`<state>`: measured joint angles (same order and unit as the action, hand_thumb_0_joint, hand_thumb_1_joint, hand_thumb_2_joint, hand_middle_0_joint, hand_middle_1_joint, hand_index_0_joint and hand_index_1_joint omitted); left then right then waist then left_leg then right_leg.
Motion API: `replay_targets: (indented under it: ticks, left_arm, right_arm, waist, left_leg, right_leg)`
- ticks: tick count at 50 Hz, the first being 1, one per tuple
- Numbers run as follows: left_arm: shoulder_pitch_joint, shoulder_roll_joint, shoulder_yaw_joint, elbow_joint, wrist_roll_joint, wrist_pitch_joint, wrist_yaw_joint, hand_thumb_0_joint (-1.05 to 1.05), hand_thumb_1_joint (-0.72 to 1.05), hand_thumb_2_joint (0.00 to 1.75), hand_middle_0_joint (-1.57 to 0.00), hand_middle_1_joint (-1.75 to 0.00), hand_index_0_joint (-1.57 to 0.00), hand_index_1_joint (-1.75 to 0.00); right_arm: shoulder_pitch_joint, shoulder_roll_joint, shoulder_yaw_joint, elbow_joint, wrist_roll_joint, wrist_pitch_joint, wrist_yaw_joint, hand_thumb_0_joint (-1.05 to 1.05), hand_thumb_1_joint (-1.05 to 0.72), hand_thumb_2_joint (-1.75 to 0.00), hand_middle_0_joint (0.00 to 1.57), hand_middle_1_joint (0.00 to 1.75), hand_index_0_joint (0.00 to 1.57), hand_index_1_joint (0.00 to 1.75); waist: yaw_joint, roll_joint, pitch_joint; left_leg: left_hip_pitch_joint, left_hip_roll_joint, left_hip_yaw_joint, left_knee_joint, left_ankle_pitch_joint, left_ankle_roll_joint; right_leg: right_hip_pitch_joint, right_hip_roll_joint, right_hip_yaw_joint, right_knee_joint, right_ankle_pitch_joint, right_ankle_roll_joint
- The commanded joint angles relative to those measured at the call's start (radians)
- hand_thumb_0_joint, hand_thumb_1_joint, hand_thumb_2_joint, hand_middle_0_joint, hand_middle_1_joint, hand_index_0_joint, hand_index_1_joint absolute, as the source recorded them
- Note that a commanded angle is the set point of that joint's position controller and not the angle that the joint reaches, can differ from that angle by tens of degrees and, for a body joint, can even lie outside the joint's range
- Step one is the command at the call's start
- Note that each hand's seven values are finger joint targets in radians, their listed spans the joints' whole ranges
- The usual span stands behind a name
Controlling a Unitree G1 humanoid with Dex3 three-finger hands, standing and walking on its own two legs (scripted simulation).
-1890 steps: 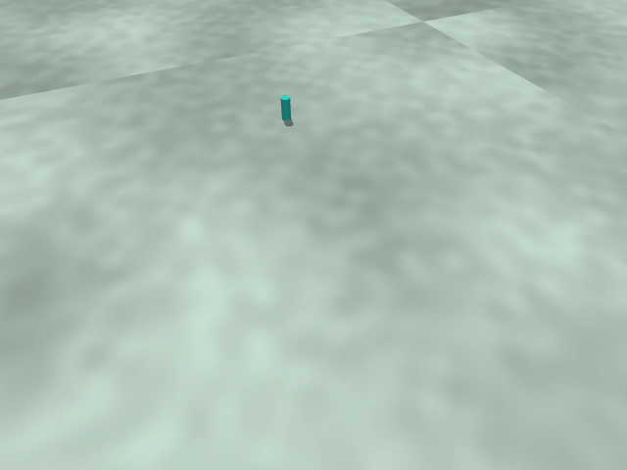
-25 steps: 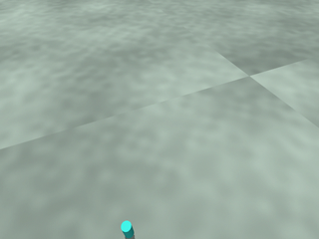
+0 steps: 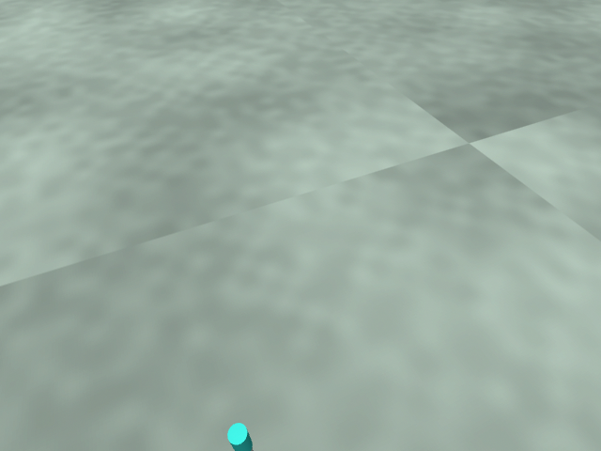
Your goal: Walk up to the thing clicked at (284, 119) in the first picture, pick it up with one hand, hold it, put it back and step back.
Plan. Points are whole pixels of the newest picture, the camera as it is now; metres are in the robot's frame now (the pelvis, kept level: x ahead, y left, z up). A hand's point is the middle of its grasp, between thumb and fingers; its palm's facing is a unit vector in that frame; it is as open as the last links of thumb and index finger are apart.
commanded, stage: stand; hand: left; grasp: from the side
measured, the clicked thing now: (240, 439) +0.32 +0.20 -0.72
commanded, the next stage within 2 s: step back in 0.46 s
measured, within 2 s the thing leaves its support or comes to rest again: neither
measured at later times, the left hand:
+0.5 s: hand out of the picture +0.08 +0.25 -0.16, palm faces +0.01 -0.94 -0.34, open 7.4 cm
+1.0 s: hand out of the picture +0.06 +0.30 -0.18, palm faces -0.09 -0.93 -0.35, open 7.4 cm
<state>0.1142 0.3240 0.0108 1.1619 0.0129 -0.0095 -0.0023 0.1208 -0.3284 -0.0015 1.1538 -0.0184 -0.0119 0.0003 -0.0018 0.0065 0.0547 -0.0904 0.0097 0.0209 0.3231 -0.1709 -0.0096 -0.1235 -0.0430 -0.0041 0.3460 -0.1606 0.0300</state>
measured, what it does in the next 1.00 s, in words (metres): lifts its right foot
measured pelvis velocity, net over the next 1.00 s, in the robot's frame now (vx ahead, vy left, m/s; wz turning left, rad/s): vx -0.08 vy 0.04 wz -0.05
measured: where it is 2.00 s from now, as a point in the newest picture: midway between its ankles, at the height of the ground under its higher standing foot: outside the picture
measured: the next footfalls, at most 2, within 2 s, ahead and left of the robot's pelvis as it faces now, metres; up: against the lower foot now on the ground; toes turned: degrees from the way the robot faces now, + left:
right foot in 1.16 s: -0.10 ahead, -0.10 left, +0.00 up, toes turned -2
left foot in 1.46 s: -0.16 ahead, +0.15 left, +0.00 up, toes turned -5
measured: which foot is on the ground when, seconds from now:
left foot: down 0.00-1.00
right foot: down 0.00-0.74, up 0.76-1.00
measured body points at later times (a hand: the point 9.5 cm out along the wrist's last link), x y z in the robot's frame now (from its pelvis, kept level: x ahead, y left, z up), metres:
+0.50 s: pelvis +0.01 +0.00 +0.00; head +0.01 -0.01 +0.45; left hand +0.08 +0.30 -0.13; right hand +0.08 -0.30 -0.14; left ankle +0.01 +0.12 -0.75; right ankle +0.02 -0.14 -0.75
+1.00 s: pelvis -0.08 +0.04 -0.02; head +0.00 +0.06 +0.42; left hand +0.06 +0.34 -0.16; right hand -0.02 -0.28 -0.13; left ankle -0.04 +0.12 -0.75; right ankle -0.12 -0.11 -0.68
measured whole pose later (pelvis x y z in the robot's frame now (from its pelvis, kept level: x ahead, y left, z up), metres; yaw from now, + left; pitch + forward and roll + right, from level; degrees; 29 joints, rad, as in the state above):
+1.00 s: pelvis -0.08 +0.04 -0.02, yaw -3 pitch -1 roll -2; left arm 0.09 0.40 0.06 0.88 0.01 0.06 0.02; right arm 0.15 -0.35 -0.05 0.90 -0.03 0.02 -0.02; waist -0.02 -0.04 0.20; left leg -0.30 0.00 0.04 0.59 -0.27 0.06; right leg -0.42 0.09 0.14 1.09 -0.51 0.01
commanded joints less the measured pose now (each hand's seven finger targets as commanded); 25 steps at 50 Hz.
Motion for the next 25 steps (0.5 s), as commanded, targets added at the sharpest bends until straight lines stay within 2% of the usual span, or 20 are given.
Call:
replay_targets:
  ticks: [1,3,6,7,13,14,15,18,22,23,25]
  left_arm:
    - [-0.045,0.212,0.034,-0.064,0.002,-0.021,0.016,0.0,0.9,0.9,-0.2,-0.3,-0.2,-0.3]
    - [-0.041,0.208,0.034,-0.063,0.002,-0.02,0.016,0.0,0.9,0.9,-0.2,-0.3,-0.2,-0.3]
    - [-0.043,0.212,0.034,-0.058,-0.001,-0.018,0.016,0.0,0.9,0.9,-0.2,-0.3,-0.2,-0.3]
    - [-0.039,0.212,0.032,-0.061,-0.002,-0.021,0.016,0.0,0.9,0.9,-0.2,-0.3,-0.2,-0.3]
    - [-0.043,0.218,0.034,-0.064,0.0,-0.019,0.016,0.0,0.9,0.9,-0.2,-0.3,-0.2,-0.3]
    - [-0.042,0.217,0.035,-0.067,0.0,-0.019,0.017,0.0,0.9,0.9,-0.2,-0.3,-0.2,-0.3]
    - [-0.039,0.214,0.032,-0.065,-0.002,-0.018,0.015,0.0,0.9,0.9,-0.2,-0.3,-0.2,-0.3]
    - [-0.04,0.22,0.035,-0.068,-0.003,-0.019,0.015,0.0,0.9,0.9,-0.2,-0.3,-0.2,-0.3]
    - [-0.047,0.219,0.035,-0.07,-0.001,-0.018,0.015,0.0,0.9,0.9,-0.2,-0.3,-0.2,-0.3]
    - [-0.041,0.299,0.076,-0.1,-0.024,-0.007,0.016,0.0,0.9,0.9,-0.2,-0.3,-0.2,-0.3]
    - [-0.015,0.29,0.082,-0.13,-0.025,-0.004,0.023,0.0,0.9,0.9,-0.2,-0.3,-0.2,-0.3]
  right_arm:
    - [-0.037,-0.207,-0.041,-0.056,0.0,-0.016,-0.013,0.0,-0.9,-0.9,0.2,0.3,0.2,0.3]
    - [-0.04,-0.211,-0.042,-0.058,0.002,-0.017,-0.014,0.0,-0.9,-0.9,0.2,0.3,0.2,0.3]
    - [-0.035,-0.206,-0.039,-0.053,0.003,-0.016,-0.014,0.0,-0.9,-0.9,0.2,0.3,0.2,0.3]
    - [-0.038,-0.206,-0.038,-0.054,0.003,-0.017,-0.013,0.0,-0.9,-0.9,0.2,0.3,0.2,0.3]
    - [-0.034,-0.212,-0.037,-0.053,0.004,-0.016,-0.014,0.0,-0.9,-0.9,0.2,0.3,0.2,0.3]
    - [-0.043,-0.22,-0.04,-0.055,0.003,-0.016,-0.015,0.0,-0.9,-0.9,0.2,0.3,0.2,0.3]
    - [-0.042,-0.212,-0.037,-0.053,0.003,-0.016,-0.015,0.0,-0.9,-0.9,0.2,0.3,0.2,0.3]
    - [-0.039,-0.217,-0.038,-0.055,0.003,-0.018,-0.013,0.0,-0.9,-0.9,0.2,0.3,0.2,0.3]
    - [-0.038,-0.214,-0.038,-0.058,0.003,-0.016,-0.014,0.0,-0.9,-0.9,0.2,0.3,0.2,0.3]
    - [-0.075,-0.278,-0.064,-0.084,0.013,0.004,-0.008,0.0,-0.9,-0.9,0.2,0.3,0.2,0.3]
    - [-0.045,-0.258,-0.071,-0.111,0.026,0.015,-0.006,0.0,-0.9,-0.9,0.2,0.3,0.2,0.3]
  waist:
    - [-0.001,-0.013,-0.053]
    - [-0.001,-0.003,-0.073]
    - [-0.002,-0.01,-0.053]
    - [0.002,-0.005,-0.066]
    - [-0.003,-0.007,-0.057]
    - [0.001,0.003,-0.068]
    - [0.001,0.001,-0.062]
    - [0.003,-0.006,-0.071]
    - [-0.001,-0.015,-0.056]
    - [0.008,-0.038,0.051]
    - [-0.004,-0.04,-0.05]
  left_leg:
    - [-0.025,0.114,-0.092,-0.064,0.039,0.022]
    - [-0.014,0.116,-0.09,-0.059,0.076,0.023]
    - [-0.017,0.115,-0.091,-0.07,0.061,0.021]
    - [-0.006,0.116,-0.09,-0.066,0.086,0.021]
    - [-0.011,0.118,-0.088,-0.068,0.083,0.019]
    - [-0.003,0.118,-0.086,-0.061,0.098,0.021]
    - [-0.009,0.117,-0.086,-0.068,0.082,0.017]
    - [-0.008,0.12,-0.087,-0.069,0.109,0.019]
    - [-0.017,0.119,-0.089,-0.075,0.071,0.019]
    - [-0.07,0.106,-0.103,0.038,0.209,0.046]
    - [-0.041,0.099,-0.075,0.123,0.266,0.056]
  right_leg:
    - [0.007,-0.093,0.085,-0.068,0.059,-0.038]
    - [0.025,-0.096,0.082,-0.058,0.114,-0.039]
    - [0.012,-0.091,0.08,-0.064,0.086,-0.038]
    - [0.018,-0.092,0.078,-0.061,0.099,-0.038]
    - [0.018,-0.093,0.079,-0.067,0.109,-0.037]
    - [0.026,-0.096,0.081,-0.062,0.135,-0.04]
    - [0.018,-0.093,0.077,-0.062,0.111,-0.039]
    - [0.035,-0.095,0.078,-0.059,0.129,-0.039]
    - [0.018,-0.093,0.077,-0.068,0.09,-0.04]
    - [-0.085,-0.08,0.093,0.014,0.263,-0.053]
    - [-0.06,-0.095,0.095,0.048,0.337,-0.086]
